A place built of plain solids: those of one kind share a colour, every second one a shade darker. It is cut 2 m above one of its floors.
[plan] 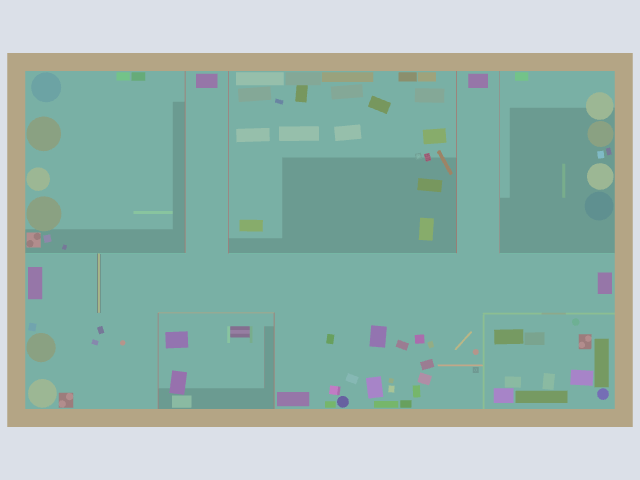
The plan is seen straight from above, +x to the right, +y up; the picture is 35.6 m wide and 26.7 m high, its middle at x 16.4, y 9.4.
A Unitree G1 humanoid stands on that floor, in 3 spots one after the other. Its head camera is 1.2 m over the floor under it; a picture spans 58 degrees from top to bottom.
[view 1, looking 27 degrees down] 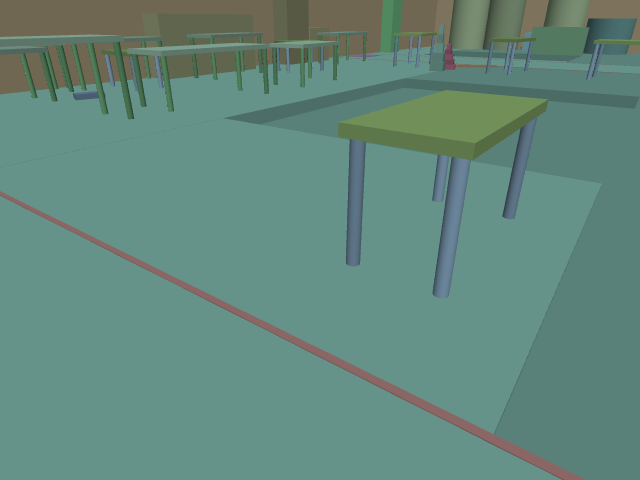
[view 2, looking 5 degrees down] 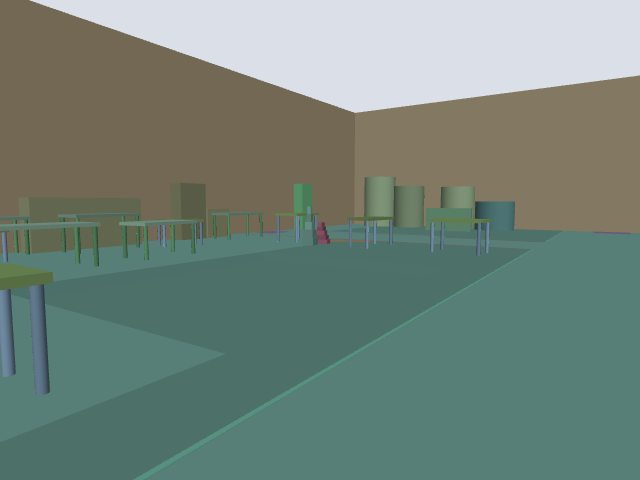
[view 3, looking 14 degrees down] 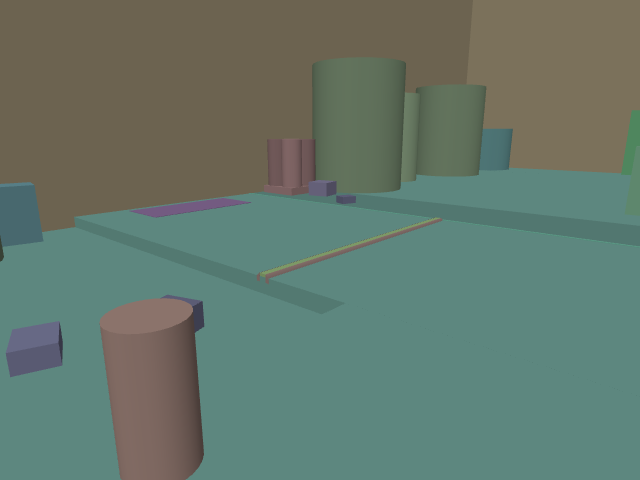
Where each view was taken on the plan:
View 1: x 10.21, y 9.39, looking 36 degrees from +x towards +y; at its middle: floor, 2.64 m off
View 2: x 11.94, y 7.01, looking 34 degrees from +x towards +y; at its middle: sign_wet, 12.47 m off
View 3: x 6.78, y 3.02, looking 131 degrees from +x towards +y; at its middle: floor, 4.96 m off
